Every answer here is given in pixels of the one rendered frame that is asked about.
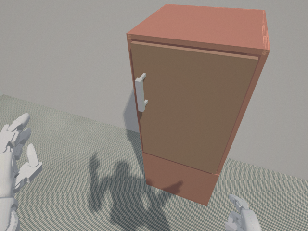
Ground robot left forearm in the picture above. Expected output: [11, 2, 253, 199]
[0, 196, 20, 231]

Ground handle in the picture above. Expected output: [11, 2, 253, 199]
[135, 73, 148, 112]

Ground cupboard door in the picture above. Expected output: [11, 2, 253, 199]
[130, 41, 258, 174]

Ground left robot hand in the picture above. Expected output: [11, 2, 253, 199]
[0, 113, 42, 198]

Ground right robot hand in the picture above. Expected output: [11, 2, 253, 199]
[225, 194, 262, 231]

